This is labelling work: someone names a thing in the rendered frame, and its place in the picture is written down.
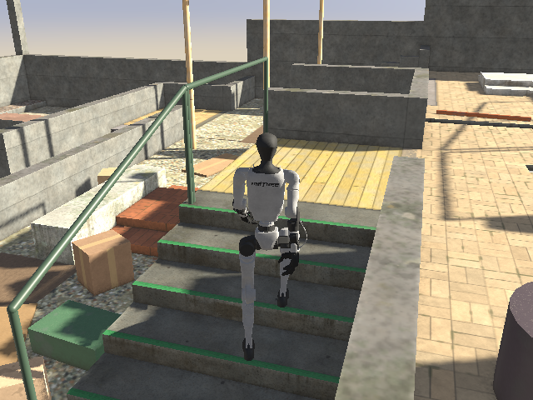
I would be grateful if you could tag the robot right thigh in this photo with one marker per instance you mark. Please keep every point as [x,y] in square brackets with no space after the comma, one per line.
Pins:
[283,240]

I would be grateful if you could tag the right robot upper arm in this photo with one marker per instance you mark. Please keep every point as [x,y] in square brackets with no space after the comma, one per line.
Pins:
[293,179]

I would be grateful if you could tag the left robot upper arm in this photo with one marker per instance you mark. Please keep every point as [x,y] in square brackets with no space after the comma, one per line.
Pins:
[239,179]

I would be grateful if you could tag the right robot forearm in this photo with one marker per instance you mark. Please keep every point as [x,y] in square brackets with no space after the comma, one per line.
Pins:
[293,232]

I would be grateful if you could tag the left robot forearm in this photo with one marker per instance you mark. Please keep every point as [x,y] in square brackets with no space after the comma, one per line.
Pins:
[243,212]

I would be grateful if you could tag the robot left hand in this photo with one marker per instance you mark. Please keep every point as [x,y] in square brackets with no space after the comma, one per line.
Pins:
[248,220]

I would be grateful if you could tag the robot right hand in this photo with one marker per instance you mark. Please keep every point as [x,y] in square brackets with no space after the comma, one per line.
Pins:
[294,256]

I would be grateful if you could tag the robot head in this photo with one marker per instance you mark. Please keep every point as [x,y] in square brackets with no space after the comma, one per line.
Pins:
[266,146]

